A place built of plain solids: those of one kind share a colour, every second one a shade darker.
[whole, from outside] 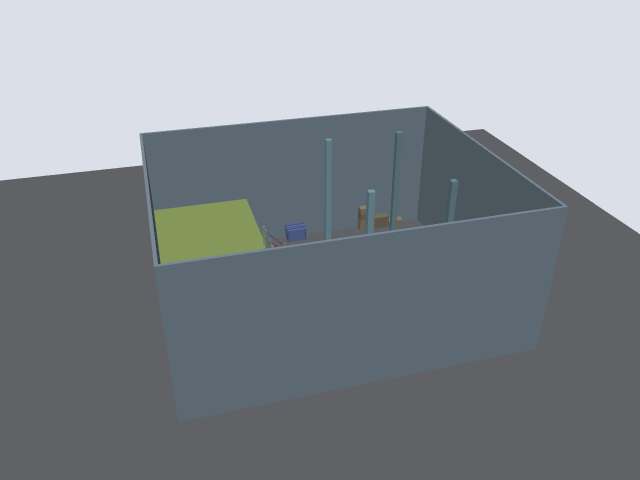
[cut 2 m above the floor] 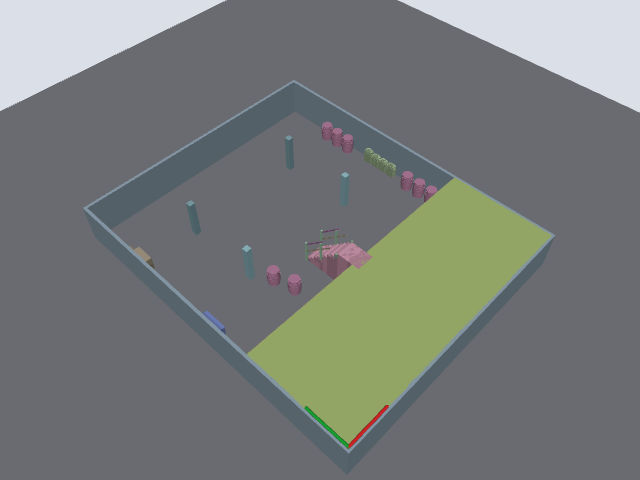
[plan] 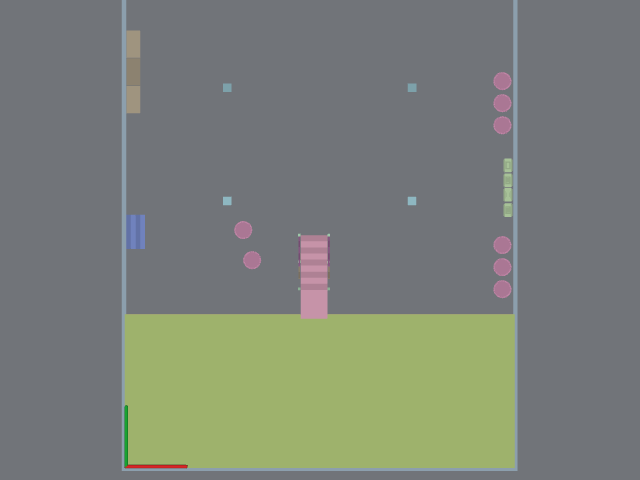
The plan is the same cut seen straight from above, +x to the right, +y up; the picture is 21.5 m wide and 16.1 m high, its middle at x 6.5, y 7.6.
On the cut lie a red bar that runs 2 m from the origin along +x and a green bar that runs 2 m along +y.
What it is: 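An aisled barn 13.0 x 15.8 m, 7.2 m high; a nave 6.2 m broad between two rows of posts 0.29 m square, 3.8 m apart, aisles 3.4 m broad; at the rear a loft 5.1 m deep at 2.86 m over closed bays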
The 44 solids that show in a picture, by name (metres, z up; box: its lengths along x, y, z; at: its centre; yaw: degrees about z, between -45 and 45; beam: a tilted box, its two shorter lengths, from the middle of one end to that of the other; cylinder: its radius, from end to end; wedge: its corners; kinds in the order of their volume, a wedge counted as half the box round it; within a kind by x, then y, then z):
{
 "loft_1": {"box": [13.08, 5.16, 2.91], "at": [6.49, 2.53, 1.4]},
 "wall_1": {"box": [0.15, 16.1, 7.29], "at": [-0.07, 7.9, 3.6]},
 "wall_2": {"box": [13.28, 0.15, 7.29], "at": [6.49, -0.07, 3.6]},
 "wall_3": {"box": [13.28, 0.15, 7.29], "at": [6.49, 15.88, 3.6]},
 "wall_4": {"box": [0.15, 16.1, 7.29], "at": [13.05, 7.9, 3.6]},
 "stair_1": {"box": [0.9, 0.56, 2.7], "at": [6.3, 5.03, 1.3]},
 "stair_2": {"box": [0.9, 0.56, 2.5], "at": [6.3, 5.24, 1.2]},
 "stair_3": {"box": [0.9, 0.56, 2.29], "at": [6.3, 5.44, 1.1]},
 "stair_4": {"box": [0.9, 0.56, 2.09], "at": [6.3, 5.64, 0.99]},
 "stair_5": {"box": [0.9, 0.56, 1.89], "at": [6.3, 5.85, 0.89]},
 "stair_6": {"box": [0.9, 0.56, 1.68], "at": [6.3, 6.05, 0.79]},
 "stair_7": {"box": [0.9, 0.56, 1.48], "at": [6.3, 6.26, 0.69]},
 "stair_8": {"box": [0.9, 0.56, 1.27], "at": [6.3, 6.46, 0.59]},
 "stair_9": {"box": [0.9, 0.56, 1.07], "at": [6.3, 6.66, 0.48]},
 "stair_10": {"box": [0.9, 0.56, 0.87], "at": [6.3, 6.87, 0.38]},
 "stair_11": {"box": [0.9, 0.56, 0.66], "at": [6.3, 7.07, 0.28]},
 "stair_12": {"box": [0.9, 0.56, 0.46], "at": [6.3, 7.28, 0.18]},
 "stair_13": {"box": [0.9, 0.56, 0.25], "at": [6.3, 7.48, 0.08]},
 "post_1": {"box": [0.29, 0.29, 7.29], "at": [3.39, 8.91, 3.6]},
 "post_2": {"box": [0.29, 0.29, 7.29], "at": [3.39, 12.71, 3.6]},
 "post_3": {"box": [0.29, 0.29, 7.29], "at": [9.59, 8.91, 3.6]},
 "post_4": {"box": [0.29, 0.29, 7.29], "at": [9.59, 12.71, 3.6]},
 "bales_1": {"box": [0.46, 0.92, 0.36], "at": [0.24, 12.31, 0.54]},
 "bales_2": {"box": [0.46, 0.92, 0.36], "at": [0.24, 12.31, 0.9]},
 "bales_3": {"box": [0.46, 0.92, 0.36], "at": [0.24, 12.31, 1.26]},
 "bales_4": {"box": [0.46, 0.92, 0.41], "at": [0.24, 13.24, 0.15]},
 "bales_5": {"box": [0.46, 0.92, 0.36], "at": [0.24, 13.24, 0.54]},
 "bales_6": {"box": [0.46, 0.92, 0.41], "at": [0.24, 14.17, 0.15]},
 "bin_1": {"box": [0.16, 1.15, 0.18], "at": [0.08, 7.87, 0.78]},
 "bin_2": {"box": [0.16, 1.15, 0.15], "at": [0.24, 7.87, 0.76]},
 "bin_3": {"box": [0.6, 1.11, 0.74], "at": [0.3, 7.87, 0.32]},
 "bin_4": {"box": [0.16, 1.15, 0.11], "at": [0.39, 7.87, 0.74]},
 "bin_5": {"box": [0.16, 1.15, 0.07], "at": [0.55, 7.87, 0.72]},
 "cask_1": {"cylinder": 0.26, "from": [3.92, 7.93, 0.85], "to": [3.92, 7.93, 0.9]},
 "cask_2": {"cylinder": 0.26, "from": [4.22, 6.92, 0.85], "to": [4.22, 6.92, 0.9]},
 "cask_3": {"cylinder": 0.26, "from": [12.62, 5.95, 0.85], "to": [12.62, 5.95, 0.9]},
 "cask_4": {"cylinder": 0.26, "from": [12.62, 6.69, 0.85], "to": [12.62, 6.69, 0.9]},
 "cask_5": {"cylinder": 0.26, "from": [12.62, 7.43, 0.85], "to": [12.62, 7.43, 0.9]},
 "cask_6": {"cylinder": 0.26, "from": [12.62, 11.45, 0.85], "to": [12.62, 11.45, 0.9]},
 "cask_7": {"cylinder": 0.26, "from": [12.62, 12.19, 0.85], "to": [12.62, 12.19, 0.9]},
 "cask_8": {"cylinder": 0.26, "from": [12.62, 12.93, 0.85], "to": [12.62, 12.93, 0.9]},
 "stair_guard_post_1": {"box": [0.09, 0.09, 1.28], "at": [5.8, 6.86, 1.51]},
 "stair_guard_post_2": {"box": [0.09, 0.09, 1.3], "at": [5.8, 7.76, 0.6]},
 "stair_guard_post_3": {"box": [0.09, 0.09, 1.28], "at": [6.8, 6.86, 1.51]}
}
